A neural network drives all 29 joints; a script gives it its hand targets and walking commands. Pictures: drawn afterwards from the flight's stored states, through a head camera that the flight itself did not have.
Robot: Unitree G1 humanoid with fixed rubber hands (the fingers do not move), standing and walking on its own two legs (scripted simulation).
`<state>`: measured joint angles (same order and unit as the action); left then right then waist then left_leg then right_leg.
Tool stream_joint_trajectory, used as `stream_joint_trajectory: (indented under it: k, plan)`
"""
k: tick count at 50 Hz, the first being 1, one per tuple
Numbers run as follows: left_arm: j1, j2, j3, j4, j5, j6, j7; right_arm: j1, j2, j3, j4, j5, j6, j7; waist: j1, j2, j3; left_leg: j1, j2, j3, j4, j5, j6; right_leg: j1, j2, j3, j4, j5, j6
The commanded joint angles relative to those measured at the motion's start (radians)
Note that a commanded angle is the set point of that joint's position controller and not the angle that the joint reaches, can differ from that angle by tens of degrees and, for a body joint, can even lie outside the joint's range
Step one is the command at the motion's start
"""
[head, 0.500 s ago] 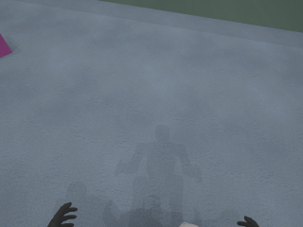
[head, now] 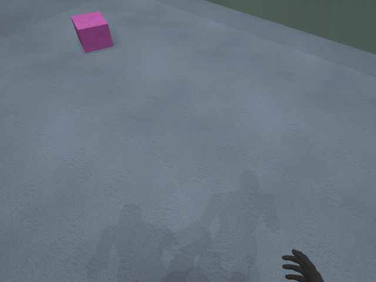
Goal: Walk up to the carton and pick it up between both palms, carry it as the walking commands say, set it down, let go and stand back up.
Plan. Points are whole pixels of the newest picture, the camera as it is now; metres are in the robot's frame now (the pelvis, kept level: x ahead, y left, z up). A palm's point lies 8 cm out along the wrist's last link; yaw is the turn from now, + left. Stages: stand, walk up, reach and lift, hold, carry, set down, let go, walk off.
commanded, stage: walk up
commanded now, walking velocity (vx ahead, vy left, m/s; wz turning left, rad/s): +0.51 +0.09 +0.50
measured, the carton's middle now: (92, 31) +2.15 +1.05 -0.66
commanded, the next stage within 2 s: none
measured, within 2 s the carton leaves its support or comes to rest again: neither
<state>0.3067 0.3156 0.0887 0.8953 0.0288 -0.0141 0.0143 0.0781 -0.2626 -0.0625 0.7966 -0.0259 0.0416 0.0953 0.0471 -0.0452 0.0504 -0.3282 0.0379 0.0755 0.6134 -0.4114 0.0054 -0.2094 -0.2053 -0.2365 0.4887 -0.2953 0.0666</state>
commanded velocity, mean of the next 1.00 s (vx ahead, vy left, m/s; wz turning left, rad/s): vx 0.49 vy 0.11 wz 0.36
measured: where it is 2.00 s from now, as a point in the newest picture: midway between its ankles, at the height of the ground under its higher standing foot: (135, 160)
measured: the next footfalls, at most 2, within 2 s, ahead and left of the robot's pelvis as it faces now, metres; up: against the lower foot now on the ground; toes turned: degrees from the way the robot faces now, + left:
left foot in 0.02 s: +0.03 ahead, +0.14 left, +0.00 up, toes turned +6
right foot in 0.46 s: +0.39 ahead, -0.06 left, +0.00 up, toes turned +5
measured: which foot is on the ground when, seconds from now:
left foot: up 0.00-0.00, down 0.02-0.46, up 0.48-0.86, down 0.88-1.00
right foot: down 0.00-0.02, up 0.04-0.44, down 0.46-0.88, up 0.90-1.00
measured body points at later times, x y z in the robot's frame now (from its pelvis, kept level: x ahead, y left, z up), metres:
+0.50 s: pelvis +0.24 +0.03 -0.02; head +0.28 +0.04 +0.43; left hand +0.39 +0.30 -0.12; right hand +0.22 -0.23 -0.16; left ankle +0.02 +0.13 -0.69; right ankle +0.36 -0.06 -0.74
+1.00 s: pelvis +0.43 +0.19 -0.01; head +0.45 +0.23 +0.44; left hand +0.36 +0.44 -0.16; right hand +0.62 -0.01 -0.13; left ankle +0.44 +0.30 -0.74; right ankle +0.40 +0.01 -0.65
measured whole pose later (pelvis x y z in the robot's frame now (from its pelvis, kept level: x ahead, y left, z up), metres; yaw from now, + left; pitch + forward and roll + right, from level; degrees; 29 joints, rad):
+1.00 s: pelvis +0.43 +0.19 -0.01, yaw +20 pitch +0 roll -1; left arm 0.30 0.25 0.08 0.97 0.03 -0.04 -0.02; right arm 0.16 -0.22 -0.04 0.95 -0.02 -0.06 0.03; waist 0.03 -0.05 0.06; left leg -0.33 0.04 0.10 0.55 -0.22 0.03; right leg -0.38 -0.16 -0.07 1.14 -0.38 0.01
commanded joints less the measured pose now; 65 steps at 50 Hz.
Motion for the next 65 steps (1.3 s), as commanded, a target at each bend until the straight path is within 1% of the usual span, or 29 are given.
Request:
stream_joint_trajectory:
  k: [1,2,3,5,7,10,15,19,21,22,23,24,25,27,29,33,36,41,43,44,45,46,47,49,51,53,59,63,65]
  plan:
    - [-0.087,0.103,0.010,-0.038,0.008,-0.022,-0.023,0.298,-0.093,-0.029,0.084,-0.013,-0.040,-0.025,-0.157,0.067,-0.092,0.482,-0.063,0.056,-0.227,0.016,0.045,-0.292,-0.026,0.003,0.135,-0.281,-0.059]
    - [-0.146,0.034,-0.010,-0.090,0.012,-0.024,-0.038,0.414,-0.200,-0.055,0.102,-0.015,-0.055,-0.034,-0.223,0.319,-0.107,0.635,0.204,-0.391,-0.363,-0.233,0.137,-0.556,0.067,0.015,0.525,-0.379,-0.043]
    - [-0.236,0.012,-0.021,-0.155,0.025,-0.018,-0.041,0.404,-0.292,-0.065,0.097,-0.007,-0.060,-0.055,-0.226,0.382,-0.047,0.547,0.329,-0.672,-0.478,-0.422,0.227,-0.746,0.083,0.139,0.671,-0.357,-0.050]
    - [-0.258,0.039,-0.018,-0.131,0.025,-0.029,-0.063,0.308,-0.202,-0.037,0.093,-0.003,-0.072,-0.075,-0.165,0.178,0.052,0.439,0.313,-0.584,-0.484,-0.215,0.244,-0.709,0.001,0.211,0.689,-0.126,-0.043]
    - [-0.192,0.044,-0.018,-0.084,0.020,-0.033,-0.071,0.218,-0.147,-0.022,0.083,0.001,-0.092,-0.082,-0.093,0.113,0.042,0.346,0.229,-0.412,-0.470,0.090,0.201,-0.561,0.006,0.207,0.636,-0.004,-0.011]
    - [-0.205,0.027,-0.015,-0.081,0.020,-0.016,-0.070,0.236,-0.135,-0.018,0.103,0.004,-0.115,-0.085,-0.080,0.127,0.020,0.324,0.188,-0.311,-0.430,0.414,0.188,-0.482,0.048,0.178,0.563,0.043,0.015]
    - [-0.378,-0.014,-0.029,-0.144,-0.001,-0.009,-0.075,0.342,-0.112,-0.002,0.151,0.001,-0.115,-0.096,-0.128,0.161,0.070,0.322,0.178,-0.295,-0.444,0.419,0.185,-0.462,0.088,0.155,0.299,0.138,0.016]
    - [-0.389,-0.024,-0.023,-0.152,-0.015,-0.019,-0.067,0.373,-0.115,-0.006,0.184,-0.002,-0.117,-0.108,-0.119,0.195,0.066,0.313,0.178,-0.278,-0.383,0.584,0.139,-0.322,0.129,0.147,0.132,0.164,-0.008]
    - [-0.228,-0.006,-0.001,-0.120,-0.020,-0.033,-0.044,0.359,-0.114,-0.013,0.199,0.004,-0.118,-0.107,-0.037,0.196,-0.021,0.242,0.102,-0.202,-0.215,0.791,0.096,-0.031,0.166,0.117,0.054,0.160,-0.034]
    - [-0.044,0.052,0.026,-0.073,-0.015,-0.041,-0.020,0.319,-0.122,-0.021,0.186,0.015,-0.114,-0.100,0.047,0.136,-0.120,0.111,0.042,-0.156,0.019,0.806,0.078,0.239,0.145,0.106,0.007,0.193,-0.049]
    - [0.125,0.149,0.056,-0.047,0.007,-0.050,0.000,0.331,-0.101,-0.022,0.151,0.023,-0.118,-0.097,0.117,0.032,-0.263,-0.090,-0.006,-0.177,0.294,0.436,0.061,0.502,-0.073,0.338,-0.030,0.110,-0.084]
    - [0.200,0.253,0.069,-0.032,0.006,-0.048,0.009,0.401,-0.040,-0.018,0.114,0.033,-0.114,-0.102,0.091,-0.183,-0.389,-0.246,-0.074,-0.175,0.555,-0.163,0.043,0.591,-0.403,0.799,-0.160,0.127,-0.182]
    - [0.129,0.252,0.069,-0.009,0.001,-0.036,0.013,0.391,-0.102,-0.046,0.130,0.016,-0.105,-0.101,0.041,-0.129,-0.364,-0.257,-0.033,-0.249,0.707,-0.100,0.031,0.476,-0.391,0.911,-0.212,0.108,-0.213]
    - [0.013,0.126,0.031,0.013,0.000,-0.039,0.027,0.301,-0.065,-0.041,0.124,0.003,-0.095,-0.070,-0.029,0.006,-0.139,-0.274,0.047,-0.234,0.764,0.090,0.001,0.216,-0.311,0.611,-0.171,0.276,-0.195]
    - [-0.038,0.029,0.009,0.020,-0.002,-0.046,0.018,0.283,-0.024,-0.030,0.120,0.009,-0.074,-0.042,-0.068,-0.073,-0.077,-0.219,0.071,-0.188,0.713,0.160,-0.014,0.057,-0.193,0.369,-0.171,0.379,-0.147]
    - [-0.001,0.035,0.010,0.048,0.003,-0.062,-0.003,0.180,0.009,-0.001,0.101,-0.003,-0.036,-0.017,-0.069,-0.160,-0.016,-0.231,0.080,-0.100,0.468,0.217,-0.043,-0.036,-0.135,0.206,-0.240,0.307,-0.125]
    - [0.023,0.071,0.025,0.047,0.003,-0.058,0.002,0.033,0.017,0.025,0.057,-0.001,-0.035,0.007,-0.037,-0.173,0.051,-0.159,0.085,-0.054,0.156,0.235,-0.040,-0.082,-0.133,0.149,-0.310,0.138,-0.115]
    - [0.036,0.115,0.044,0.041,0.000,-0.051,-0.014,-0.007,-0.039,0.015,0.061,-0.006,-0.049,-0.001,-0.033,-0.169,0.040,0.002,0.054,0.029,-0.004,0.229,-0.022,-0.039,-0.139,0.129,-0.332,-0.019,-0.106]
    - [0.048,0.091,0.031,0.056,-0.006,-0.043,-0.030,0.092,-0.063,0.002,0.102,-0.015,-0.067,-0.022,-0.076,-0.074,-0.023,0.193,-0.001,0.097,-0.087,0.197,-0.009,-0.067,-0.076,0.052,-0.124,-0.007,-0.102]
    - [0.073,0.052,0.018,0.061,-0.003,-0.042,-0.037,0.244,-0.112,-0.022,0.164,-0.015,-0.080,-0.038,-0.129,0.068,-0.099,0.387,-0.015,0.072,-0.113,0.134,0.010,-0.141,-0.003,0.017,0.139,0.041,-0.087]
    - [0.052,-0.021,0.001,0.011,-0.003,-0.043,-0.043,0.396,-0.216,-0.041,0.188,-0.018,-0.092,-0.054,-0.187,0.362,-0.173,0.542,0.271,-0.342,-0.280,-0.123,0.088,-0.372,0.082,0.016,0.536,-0.287,-0.050]
    - [0.000,-0.006,0.002,-0.037,0.004,-0.041,-0.034,0.428,-0.289,-0.048,0.189,0.008,-0.088,-0.070,-0.207,0.452,-0.189,0.510,0.386,-0.649,-0.456,-0.292,0.160,-0.537,0.109,0.140,0.715,-0.323,-0.064]
    - [-0.042,0.019,0.003,-0.033,0.000,-0.043,-0.032,0.354,-0.234,-0.039,0.184,0.011,-0.088,-0.083,-0.175,0.335,-0.114,0.451,0.368,-0.610,-0.438,-0.255,0.182,-0.593,0.059,0.194,0.792,-0.221,-0.074]
    - [-0.029,0.002,-0.004,-0.003,0.000,-0.055,-0.040,0.235,-0.130,-0.017,0.156,0.013,-0.107,-0.088,-0.104,0.206,-0.054,0.319,0.284,-0.424,-0.400,0.055,0.143,-0.507,0.013,0.223,0.743,-0.025,-0.069]
    - [0.004,-0.013,-0.008,0.040,-0.004,-0.034,-0.041,0.206,-0.088,-0.003,0.155,0.016,-0.135,-0.083,-0.063,0.146,-0.053,0.249,0.265,-0.323,-0.391,0.350,0.121,-0.424,0.016,0.223,0.685,0.036,-0.050]
    - [-0.021,-0.024,-0.003,0.050,-0.002,-0.010,-0.045,0.253,-0.074,0.002,0.178,0.013,-0.156,-0.079,-0.060,0.129,-0.048,0.261,0.275,-0.283,-0.370,0.535,0.116,-0.424,0.033,0.228,0.633,0.067,-0.030]
    - [-0.266,-0.064,-0.016,-0.024,0.004,0.015,-0.067,0.370,-0.044,0.009,0.217,0.006,-0.155,-0.094,-0.105,0.167,0.033,0.303,0.246,-0.188,-0.429,0.521,0.106,-0.495,0.067,0.192,0.395,0.212,-0.013]
    - [-0.371,-0.083,-0.025,-0.089,-0.017,0.003,-0.070,0.409,-0.030,0.007,0.234,0.007,-0.142,-0.101,-0.129,0.224,0.061,0.256,0.176,-0.096,-0.467,0.393,0.109,-0.360,0.103,0.131,0.189,0.240,-0.018]
    - [-0.377,-0.078,-0.017,-0.102,-0.022,-0.004,-0.063,0.424,-0.044,0.005,0.242,0.005,-0.134,-0.104,-0.133,0.211,0.071,0.252,0.187,-0.105,-0.454,0.414,0.114,-0.299,0.117,0.116,0.153,0.214,-0.029]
